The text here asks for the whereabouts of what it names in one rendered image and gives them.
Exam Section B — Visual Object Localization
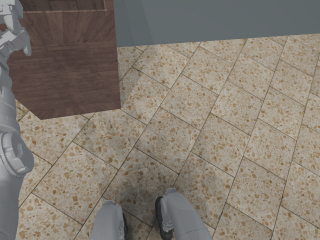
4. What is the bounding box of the robot left upper arm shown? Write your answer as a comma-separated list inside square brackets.
[0, 131, 35, 240]

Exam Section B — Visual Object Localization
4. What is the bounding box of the left robot thigh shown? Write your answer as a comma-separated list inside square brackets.
[89, 203, 124, 240]

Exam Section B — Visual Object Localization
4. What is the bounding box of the cabinet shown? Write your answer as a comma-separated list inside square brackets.
[0, 0, 121, 120]

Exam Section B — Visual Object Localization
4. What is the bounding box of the robot left forearm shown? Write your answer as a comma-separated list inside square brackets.
[0, 57, 21, 136]

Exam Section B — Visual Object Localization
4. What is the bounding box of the handle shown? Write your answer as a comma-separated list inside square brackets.
[0, 0, 23, 19]

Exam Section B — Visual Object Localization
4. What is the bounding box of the drawer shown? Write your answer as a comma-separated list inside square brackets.
[19, 0, 105, 11]

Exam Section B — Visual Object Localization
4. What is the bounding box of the left robot shin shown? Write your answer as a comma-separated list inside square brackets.
[97, 200, 125, 240]

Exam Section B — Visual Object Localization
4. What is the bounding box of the robot left hand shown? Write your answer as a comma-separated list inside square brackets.
[0, 2, 32, 63]

